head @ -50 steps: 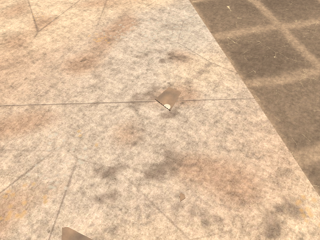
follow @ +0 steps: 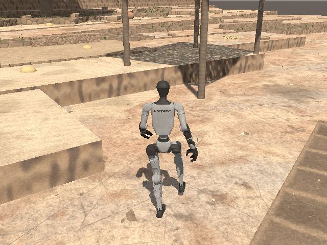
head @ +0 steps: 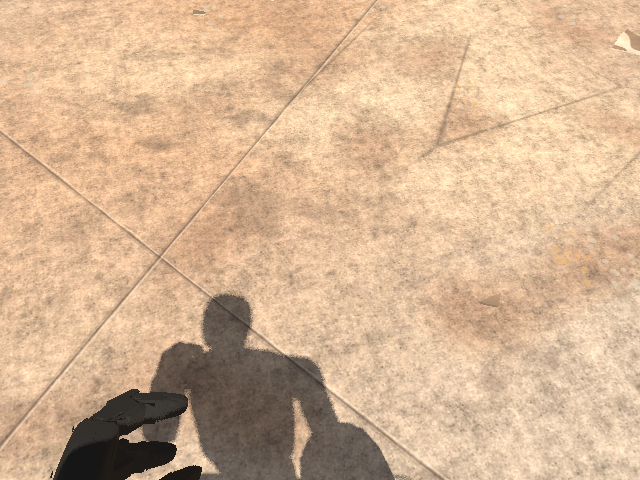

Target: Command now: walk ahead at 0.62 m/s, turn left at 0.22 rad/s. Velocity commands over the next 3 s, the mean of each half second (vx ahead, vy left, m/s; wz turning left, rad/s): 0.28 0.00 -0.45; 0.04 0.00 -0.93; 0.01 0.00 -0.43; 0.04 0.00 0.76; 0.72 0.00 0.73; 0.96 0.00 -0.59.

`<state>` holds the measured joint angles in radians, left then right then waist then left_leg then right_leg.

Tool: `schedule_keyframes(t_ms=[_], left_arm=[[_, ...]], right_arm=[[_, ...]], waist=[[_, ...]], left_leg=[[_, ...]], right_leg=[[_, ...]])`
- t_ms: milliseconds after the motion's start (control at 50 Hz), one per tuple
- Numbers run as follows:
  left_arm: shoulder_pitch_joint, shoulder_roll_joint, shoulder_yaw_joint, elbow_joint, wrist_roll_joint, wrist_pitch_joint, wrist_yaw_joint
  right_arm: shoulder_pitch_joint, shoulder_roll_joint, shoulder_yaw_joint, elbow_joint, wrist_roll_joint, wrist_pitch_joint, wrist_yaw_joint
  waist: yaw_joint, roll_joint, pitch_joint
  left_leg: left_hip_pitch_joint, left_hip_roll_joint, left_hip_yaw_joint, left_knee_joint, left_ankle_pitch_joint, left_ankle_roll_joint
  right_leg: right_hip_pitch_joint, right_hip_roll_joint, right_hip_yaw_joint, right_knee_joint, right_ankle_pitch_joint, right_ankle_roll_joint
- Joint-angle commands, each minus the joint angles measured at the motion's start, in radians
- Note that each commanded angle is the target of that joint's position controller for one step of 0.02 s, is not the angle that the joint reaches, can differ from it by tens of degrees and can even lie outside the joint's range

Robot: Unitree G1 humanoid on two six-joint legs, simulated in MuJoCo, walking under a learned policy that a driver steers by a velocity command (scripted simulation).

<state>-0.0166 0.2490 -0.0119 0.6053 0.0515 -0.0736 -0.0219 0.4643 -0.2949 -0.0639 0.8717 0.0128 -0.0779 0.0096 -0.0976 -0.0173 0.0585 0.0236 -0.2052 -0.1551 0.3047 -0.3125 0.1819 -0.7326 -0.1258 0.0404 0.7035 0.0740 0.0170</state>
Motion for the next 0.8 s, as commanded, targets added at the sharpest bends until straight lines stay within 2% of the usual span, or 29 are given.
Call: schedule_keyframes(t_ms=[20, 40, 60, 80, 100, 120, 140, 160, 180, 200, 220, 240, 280, 340, 400, 440, 500, 560, 600, 640, 660, 680, 700, 720, 740, 760, 780, 800], left_arm=[[-0.019, 0.036, 0.001, -0.026, -0.012, -0.014, -0.001], [-0.004, 0.063, 0.009, -0.019, -0.009, -0.018, 0.005], [0.066, 0.099, 0.023, 0.006, -0.008, -0.024, 0.011], [0.212, 0.137, 0.038, 0.058, -0.013, -0.033, 0.014], [0.405, 0.154, 0.048, 0.128, -0.020, -0.045, 0.016], [0.544, 0.200, 0.061, 0.183, -0.021, -0.050, 0.019], [0.533, 0.257, 0.076, 0.189, -0.001, -0.043, 0.003], [0.503, 0.235, 0.094, 0.153, -0.043, -0.023, -0.008], [0.380, 0.213, 0.098, 0.115, -0.058, -0.009, 0.000], [0.325, 0.153, 0.085, 0.112, -0.063, 0.004, 0.003], [0.336, 0.138, 0.081, 0.125, -0.065, 0.012, 0.010], [0.370, 0.129, 0.078, 0.148, -0.068, 0.018, 0.016], [0.372, 0.155, 0.088, 0.157, -0.055, 0.027, 0.010], [0.351, 0.199, 0.106, 0.135, -0.039, 0.042, 0.010], [0.356, 0.214, 0.121, 0.113, -0.047, 0.071, 0.021], [0.368, 0.220, 0.130, 0.104, -0.053, 0.091, 0.027], [0.391, 0.222, 0.142, 0.101, -0.049, 0.112, 0.033], [0.392, 0.228, 0.153, 0.094, -0.038, 0.121, 0.030], [0.364, 0.231, 0.156, 0.083, -0.033, 0.123, 0.025], [0.309, 0.226, 0.155, 0.066, -0.035, 0.123, 0.021], [0.279, 0.219, 0.151, 0.058, -0.044, 0.121, 0.020], [0.330, 0.166, 0.137, 0.061, -0.051, 0.116, 0.020], [0.383, 0.108, 0.123, 0.044, -0.062, 0.113, 0.026], [0.359, 0.223, 0.147, 0.046, -0.026, 0.111, 0.027], [0.323, 0.261, 0.157, 0.044, -0.014, 0.114, 0.021], [0.330, 0.248, 0.155, 0.058, -0.013, 0.123, 0.011], [0.348, 0.229, 0.151, 0.068, -0.017, 0.136, 0.002], [0.363, 0.222, 0.147, 0.075, -0.026, 0.146, -0.010]], right_arm=[[0.070, -0.106, -0.016, -0.007, 0.001, -0.026, -0.006], [0.068, -0.123, -0.018, -0.002, -0.012, -0.028, -0.014], [0.055, -0.145, -0.022, -0.002, -0.026, -0.028, -0.024], [0.012, -0.169, -0.029, -0.006, -0.037, -0.025, -0.034], [-0.067, -0.186, -0.034, -0.019, -0.038, -0.020, -0.039], [-0.098, -0.149, -0.027, -0.040, -0.033, -0.019, -0.043], [0.145, -0.004, -0.001, -0.035, 0.012, -0.005, -0.043], [0.143, -0.086, 0.004, -0.040, -0.012, -0.006, -0.045], [0.003, -0.108, 0.005, -0.075, -0.027, -0.003, -0.043], [-0.098, -0.110, 0.012, -0.104, -0.051, -0.001, -0.036], [-0.171, -0.104, 0.014, -0.130, -0.064, 0.010, -0.029], [-0.182, -0.090, 0.018, -0.154, -0.076, 0.032, -0.024], [-0.158, -0.055, 0.032, -0.169, -0.070, 0.068, -0.028], [-0.195, -0.050, 0.041, -0.198, -0.065, 0.088, -0.036], [-0.287, -0.071, 0.039, -0.229, -0.056, 0.109, -0.042], [-0.346, -0.077, 0.039, -0.244, -0.051, 0.117, -0.042], [-0.416, -0.075, 0.043, -0.256, -0.040, 0.104, -0.043], [-0.445, -0.073, 0.047, -0.261, -0.026, 0.078, -0.045], [-0.425, -0.077, 0.047, -0.258, -0.016, 0.063, -0.049], [-0.361, -0.090, 0.041, -0.243, -0.010, 0.053, -0.059], [-0.318, -0.101, 0.036, -0.234, -0.015, 0.046, -0.068], [-0.332, -0.149, 0.024, -0.238, -0.019, 0.043, -0.079], [-0.347, -0.236, 0.010, -0.273, -0.029, 0.053, -0.080], [-0.384, -0.226, 0.009, -0.275, -0.043, 0.063, -0.073], [-0.361, -0.159, 0.019, -0.266, -0.036, 0.069, -0.068], [-0.384, -0.112, 0.031, -0.268, -0.030, 0.072, -0.062], [-0.398, -0.103, 0.035, -0.278, -0.032, 0.075, -0.060], [-0.398, -0.103, 0.036, -0.287, -0.037, 0.079, -0.063]], waist=[[-0.023, 0.058, -0.008], [-0.012, 0.083, -0.024], [0.025, 0.108, -0.059], [0.106, 0.127, -0.111], [0.220, 0.122, -0.161], [0.270, 0.046, -0.221], [0.116, -0.262, -0.388], [0.142, -0.112, -0.546], [0.132, -0.050, -0.427], [0.123, 0.036, -0.291], [0.121, 0.071, -0.212], [0.099, 0.063, -0.160], [0.061, 0.035, -0.156], [0.047, -0.005, -0.183], [0.074, -0.049, -0.183], [0.101, -0.079, -0.161], [0.146, -0.116, -0.115], [0.170, -0.136, -0.097], [0.162, -0.148, -0.093], [0.124, -0.159, -0.088], [0.090, -0.142, -0.083], [0.126, -0.020, -0.116], [0.149, 0.176, -0.158], [0.141, 0.142, -0.111], [0.139, 0.116, -0.105], [0.150, 0.095, -0.081], [0.159, 0.112, -0.078], [0.156, 0.144, -0.078]], left_leg=[[-0.134, 0.193, -0.042, -0.045, 0.907, -0.035], [-0.061, 0.208, -0.040, -0.005, 0.986, -0.055], [0.003, 0.230, -0.042, 0.067, 1.071, -0.079], [0.038, 0.242, -0.021, 0.205, 1.131, -0.098], [0.028, 0.221, 0.038, 0.411, 1.094, -0.118], [-0.092, 0.146, 0.102, 0.724, 0.723, -0.137], [-0.515, 0.014, 0.131, 1.200, -0.330, -0.222], [-0.589, 0.045, 0.049, 1.269, -0.224, -0.199], [-0.625, 0.105, 0.043, 1.244, -0.106, -0.197], [-0.636, 0.138, 0.063, 1.163, -0.072, -0.189], [-0.640, 0.154, 0.068, 1.108, -0.075, -0.194], [-0.605, 0.165, 0.071, 1.042, -0.068, -0.201], [-0.555, 0.176, 0.071, 0.940, -0.090, -0.217], [-0.523, 0.173, 0.084, 0.831, -0.051, -0.230], [-0.547, 0.170, 0.066, 0.763, 0.032, -0.235], [-0.588, 0.166, 0.040, 0.709, 0.050, -0.236], [-0.624, 0.152, 0.013, 0.589, 0.038, -0.229], [-0.578, 0.122, 0.006, 0.466, -0.004, -0.208], [-0.490, 0.102, 0.004, 0.368, -0.032, -0.191], [-0.336, 0.097, 0.006, 0.202, -0.010, -0.180], [-0.224, 0.121, 0.006, 0.054, 0.063, -0.174], [-0.102, 0.264, -0.102, -0.049, 0.059, -0.145], [-0.015, 0.548, -0.372, -0.098, 0.040, -0.050], [-0.126, 0.600, -0.416, -0.102, 0.184, 0.029], [-0.155, 0.570, -0.312, -0.060, 0.322, 0.048], [-0.186, 0.489, -0.174, -0.032, 0.391, 0.021], [-0.194, 0.429, -0.078, -0.017, 0.431, -0.004], [-0.190, 0.403, -0.018, -0.005, 0.483, -0.009]], right_leg=[[0.304, 0.131, -0.155, -0.160, 0.197, -0.064], [0.317, 0.158, -0.157, -0.193, 0.161, -0.083], [0.364, 0.184, -0.147, -0.209, 0.113, -0.099], [0.459, 0.198, -0.126, -0.217, 0.084, -0.111], [0.593, 0.177, -0.102, -0.303, 0.175, -0.121], [0.761, 0.063, -0.001, -0.266, 0.472, -0.148], [1.173, -0.270, 0.411, -0.041, 1.145, -0.381], [1.214, -0.270, 0.573, -0.145, 1.097, -0.427], [1.064, -0.213, 0.487, -0.224, 0.845, -0.408], [0.896, -0.140, 0.404, -0.281, 0.656, -0.364], [0.782, -0.091, 0.365, -0.324, 0.583, -0.341], [0.679, -0.056, 0.349, -0.346, 0.607, -0.319], [0.567, -0.026, 0.330, -0.360, 0.576, -0.303], [0.457, 0.026, 0.322, -0.354, 0.510, -0.265], [0.428, 0.066, 0.388, -0.374, 0.173, -0.188], [0.460, 0.083, 0.456, -0.400, -0.089, -0.154], [0.541, 0.093, 0.535, -0.413, -0.285, -0.149], [0.587, 0.094, 0.583, -0.376, -0.237, -0.163], [0.571, 0.096, 0.616, -0.351, -0.156, -0.160], [0.505, 0.121, 0.641, -0.341, -0.178, -0.122], [0.441, 0.158, 0.627, -0.314, -0.272, -0.084], [0.363, 0.232, 0.534, -0.213, -0.562, -0.032], [0.237, 0.354, 0.280, 0.057, -0.690, 0.018], [0.151, 0.333, 0.148, 0.249, -0.671, 0.030], [0.173, 0.252, 0.116, 0.355, -0.604, 0.037], [0.183, 0.233, 0.102, 0.421, -0.543, 0.033], [0.185, 0.229, 0.082, 0.487, -0.501, 0.035], [0.173, 0.221, 0.055, 0.548, -0.478, 0.041]])
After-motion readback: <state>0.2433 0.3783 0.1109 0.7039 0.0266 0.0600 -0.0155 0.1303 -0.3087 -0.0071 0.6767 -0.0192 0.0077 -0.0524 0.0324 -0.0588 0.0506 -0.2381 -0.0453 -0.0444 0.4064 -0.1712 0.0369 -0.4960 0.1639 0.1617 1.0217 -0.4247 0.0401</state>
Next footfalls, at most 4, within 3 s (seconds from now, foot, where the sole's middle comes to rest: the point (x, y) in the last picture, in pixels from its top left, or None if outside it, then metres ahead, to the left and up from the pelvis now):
0.12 right None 0.34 -0.12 -0.77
0.68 left None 0.41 0.03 -0.77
1.20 right None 0.23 -0.09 -0.77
1.74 left None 0.37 0.04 -0.77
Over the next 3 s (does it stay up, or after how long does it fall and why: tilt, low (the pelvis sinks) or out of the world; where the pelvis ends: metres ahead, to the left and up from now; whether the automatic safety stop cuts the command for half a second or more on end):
stays up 0.86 -0.14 -0.01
